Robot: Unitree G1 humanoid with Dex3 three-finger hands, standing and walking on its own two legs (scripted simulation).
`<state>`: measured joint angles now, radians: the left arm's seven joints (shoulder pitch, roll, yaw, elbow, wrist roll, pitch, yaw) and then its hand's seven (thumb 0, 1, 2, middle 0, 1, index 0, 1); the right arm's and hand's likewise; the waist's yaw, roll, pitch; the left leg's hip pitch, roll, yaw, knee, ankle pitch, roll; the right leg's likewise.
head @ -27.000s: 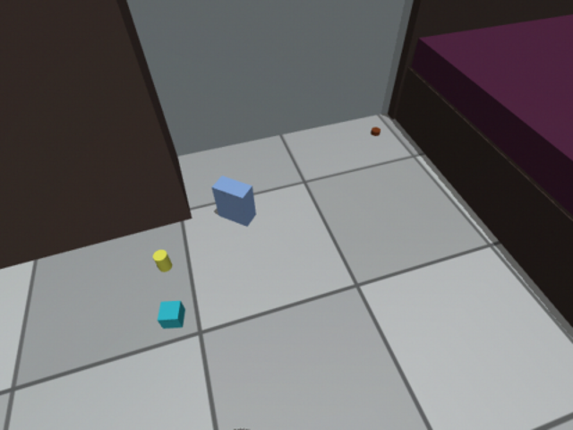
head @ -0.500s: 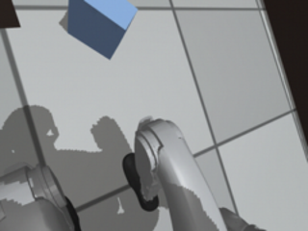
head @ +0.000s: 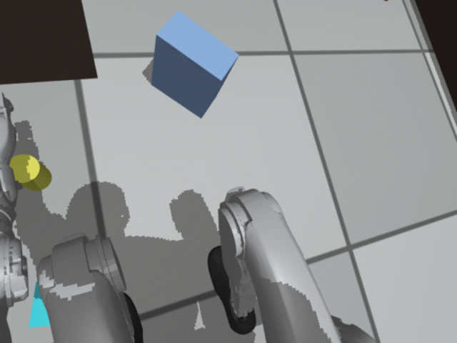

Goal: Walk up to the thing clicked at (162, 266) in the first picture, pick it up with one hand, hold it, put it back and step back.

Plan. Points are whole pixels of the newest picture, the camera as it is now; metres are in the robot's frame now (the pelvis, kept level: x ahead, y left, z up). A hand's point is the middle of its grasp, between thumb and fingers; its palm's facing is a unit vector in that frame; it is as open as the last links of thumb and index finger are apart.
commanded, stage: withdraw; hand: left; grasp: from above
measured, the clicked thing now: (30, 173) +0.46 +0.27 -0.27
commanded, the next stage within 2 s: home in 0.60 s
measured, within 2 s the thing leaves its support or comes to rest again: neither
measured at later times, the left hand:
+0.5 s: hand (15, 175) +0.42 +0.25 -0.11, palm faces -0.51 -0.06 -0.86, open 13.8 cm
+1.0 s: hand out of the picture +0.44 +0.30 -0.06, palm faces -0.42 -0.13 -0.90, open 12.4 cm
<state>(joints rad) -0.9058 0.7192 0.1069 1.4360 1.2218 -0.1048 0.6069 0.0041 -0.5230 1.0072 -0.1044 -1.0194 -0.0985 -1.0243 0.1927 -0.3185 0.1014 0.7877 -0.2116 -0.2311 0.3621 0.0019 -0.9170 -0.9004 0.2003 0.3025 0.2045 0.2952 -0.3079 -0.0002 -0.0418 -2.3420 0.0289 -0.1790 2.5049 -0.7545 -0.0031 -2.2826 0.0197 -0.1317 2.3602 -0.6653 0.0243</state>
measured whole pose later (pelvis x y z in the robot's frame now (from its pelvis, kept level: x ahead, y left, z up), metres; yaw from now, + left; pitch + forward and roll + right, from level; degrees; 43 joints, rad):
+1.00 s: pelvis +0.00 +0.00 +0.07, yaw +5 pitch +37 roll -6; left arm -0.88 0.58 0.02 1.23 1.08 -0.05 0.25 0.00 -0.20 0.97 -0.23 -0.78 -0.22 -0.79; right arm 0.22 -0.26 0.00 0.72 -0.09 -0.03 0.16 0.00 -0.90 -0.89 0.20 0.30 0.21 0.30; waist -0.18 0.08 -0.15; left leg -2.18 0.01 -0.07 2.26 -0.72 0.02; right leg -2.15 0.00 -0.04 2.18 -0.68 0.03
